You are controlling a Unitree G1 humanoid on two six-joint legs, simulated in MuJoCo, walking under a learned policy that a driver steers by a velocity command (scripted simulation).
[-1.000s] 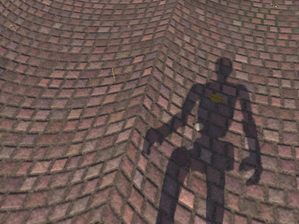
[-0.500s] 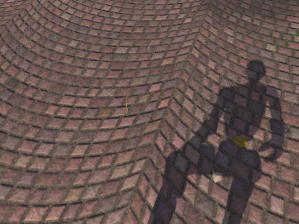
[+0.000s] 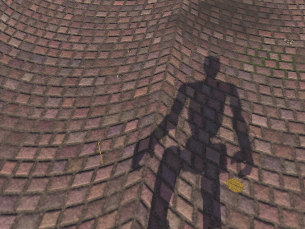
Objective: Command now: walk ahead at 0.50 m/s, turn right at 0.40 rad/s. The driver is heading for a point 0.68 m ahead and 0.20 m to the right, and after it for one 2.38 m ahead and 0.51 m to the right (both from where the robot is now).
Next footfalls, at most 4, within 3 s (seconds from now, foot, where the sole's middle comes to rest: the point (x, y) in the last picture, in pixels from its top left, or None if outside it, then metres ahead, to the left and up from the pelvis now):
0.30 right None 0.32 -0.15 -0.78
0.80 left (161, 192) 0.66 -0.05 -0.78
1.22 right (216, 194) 0.65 -0.30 -0.78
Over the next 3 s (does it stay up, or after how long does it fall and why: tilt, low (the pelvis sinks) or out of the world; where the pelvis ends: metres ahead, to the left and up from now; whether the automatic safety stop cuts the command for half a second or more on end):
stays up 0.63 -0.16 -0.01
